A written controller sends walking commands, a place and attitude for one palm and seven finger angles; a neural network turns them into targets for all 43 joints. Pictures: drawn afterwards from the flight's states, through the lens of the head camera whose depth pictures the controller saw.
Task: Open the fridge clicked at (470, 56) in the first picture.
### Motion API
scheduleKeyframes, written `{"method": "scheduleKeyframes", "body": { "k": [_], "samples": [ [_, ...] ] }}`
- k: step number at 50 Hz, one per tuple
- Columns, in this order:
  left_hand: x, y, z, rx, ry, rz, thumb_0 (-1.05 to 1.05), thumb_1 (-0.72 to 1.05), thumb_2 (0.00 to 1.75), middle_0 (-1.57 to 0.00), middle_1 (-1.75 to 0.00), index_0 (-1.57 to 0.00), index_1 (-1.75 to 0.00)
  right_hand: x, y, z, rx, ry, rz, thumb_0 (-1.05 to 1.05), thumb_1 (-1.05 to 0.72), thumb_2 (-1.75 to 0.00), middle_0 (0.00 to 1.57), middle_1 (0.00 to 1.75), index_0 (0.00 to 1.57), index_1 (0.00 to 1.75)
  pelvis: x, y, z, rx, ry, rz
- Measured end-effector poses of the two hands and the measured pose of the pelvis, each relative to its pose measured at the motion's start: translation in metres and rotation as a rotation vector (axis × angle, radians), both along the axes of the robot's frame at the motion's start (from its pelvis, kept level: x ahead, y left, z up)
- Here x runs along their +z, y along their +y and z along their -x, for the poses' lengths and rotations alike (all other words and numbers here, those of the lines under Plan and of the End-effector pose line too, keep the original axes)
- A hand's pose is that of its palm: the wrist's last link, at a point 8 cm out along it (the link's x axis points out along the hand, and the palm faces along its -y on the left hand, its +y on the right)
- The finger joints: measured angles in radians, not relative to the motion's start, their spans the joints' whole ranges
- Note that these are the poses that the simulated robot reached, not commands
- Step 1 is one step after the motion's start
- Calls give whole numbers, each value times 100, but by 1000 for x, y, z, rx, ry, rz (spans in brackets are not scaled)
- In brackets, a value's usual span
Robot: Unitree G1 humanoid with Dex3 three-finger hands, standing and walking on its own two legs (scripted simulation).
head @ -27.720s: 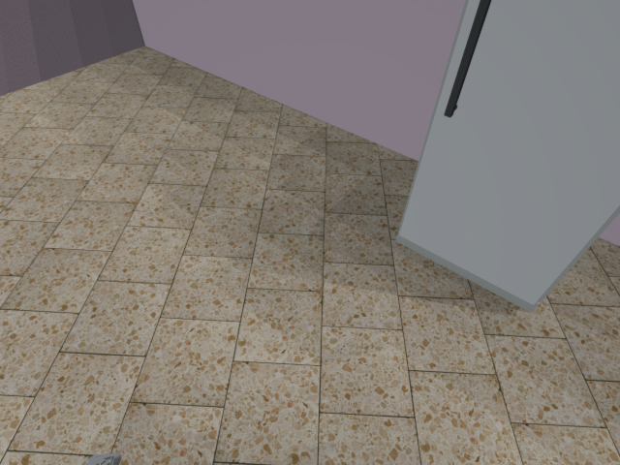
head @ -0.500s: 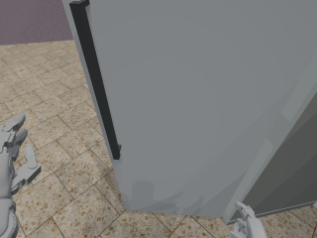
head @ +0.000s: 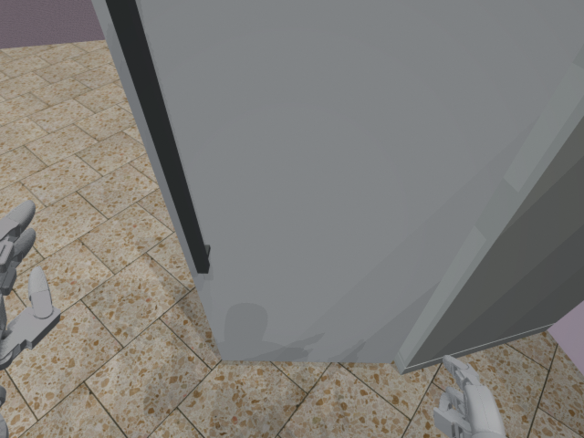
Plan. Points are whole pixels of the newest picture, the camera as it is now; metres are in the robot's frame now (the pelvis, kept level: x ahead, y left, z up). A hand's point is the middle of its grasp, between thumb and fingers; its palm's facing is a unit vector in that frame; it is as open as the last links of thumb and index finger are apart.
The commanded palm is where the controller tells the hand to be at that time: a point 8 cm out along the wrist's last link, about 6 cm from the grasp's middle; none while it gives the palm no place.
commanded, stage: step back with the hand held close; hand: left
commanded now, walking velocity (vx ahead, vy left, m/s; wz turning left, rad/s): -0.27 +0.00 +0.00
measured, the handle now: (176, 162) +0.44 +0.20 +0.16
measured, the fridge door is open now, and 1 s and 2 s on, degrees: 74 74 74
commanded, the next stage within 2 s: stop stepping back and stand still in 0.94 s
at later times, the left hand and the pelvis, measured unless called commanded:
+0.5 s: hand out of the picture +0.11 +0.29 +0.16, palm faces +0.48 -0.78 -0.40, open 7.5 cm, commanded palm +0.05 +0.32 +0.17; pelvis -0.08 +0.02 -0.02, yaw +2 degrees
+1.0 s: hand out of the picture +0.08 +0.30 +0.16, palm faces +0.35 -0.86 -0.38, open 7.5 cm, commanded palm -0.01 +0.34 +0.17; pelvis -0.16 +0.05 -0.01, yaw -3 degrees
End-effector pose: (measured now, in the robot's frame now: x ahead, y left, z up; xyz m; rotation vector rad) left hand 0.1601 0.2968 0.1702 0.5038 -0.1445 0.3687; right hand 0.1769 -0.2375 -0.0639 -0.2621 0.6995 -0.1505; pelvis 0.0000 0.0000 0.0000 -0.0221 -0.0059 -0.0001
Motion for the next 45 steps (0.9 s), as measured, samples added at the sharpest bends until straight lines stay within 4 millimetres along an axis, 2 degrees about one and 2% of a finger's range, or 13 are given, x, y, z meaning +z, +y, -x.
{"method": "scheduleKeyframes", "body": {
  "k": [11, 21, 28, 34, 38, 40, 45],
  "samples": [
    [3, 24, 39, 19, -61, -62, 2, 88, 90, -21, -30, -21, -30, -5, 14, 47, -7, 17, 16, 1, -91, -90, 20, 30, 20, 30, -7, 14, 37, 7, -1, 8],
    [2, 24, 80, 46, -142, -74, 2, 88, 90, -21, -30, -21, -30, -16, 24, 78, 44, 11, 8, 1, -91, -90, 20, 30, 20, 30, -15, 13, 66, 34, -7, 21],
    [-3, 35, 93, 14, -217, -36, 2, 88, 90, -21, -30, -21, -30, -18, 27, 102, 27, 28, 62, 1, -91, -90, 20, 30, 20, 30, -23, 27, 85, 34, -23, 38],
    [14, 50, 109, 19, -241, -88, 2, 88, 90, -21, -30, -21, -30, -9, 42, 120, 29, 14, 26, 1, -91, -90, 20, 30, 20, 30, -13, 29, 103, 54, -1, 80],
    [19, 47, 128, 16, -221, -69, 2, 88, 90, -21, -30, -21, -30, -6, 53, 128, 58, 4, -11, 1, -91, -90, 20, 30, 20, 30, -8, 29, 114, 25, 45, 71],
    [16, 41, 135, -5, -212, -88, 2, 89, 90, -21, -30, -20, -30, -11, 55, 130, 72, -7, -22, 1, -90, -90, 20, 30, 20, 30, -14, 28, 123, -22, 64, 24],
    [8, 39, 130, -66, -207, -30, 2, 88, 90, -21, -30, -21, -30, -14, 58, 151, 38, 37, 1, 1, -91, -90, 20, 30, 20, 30, -12, 39, 137, -45, 30, 17]
  ]
}}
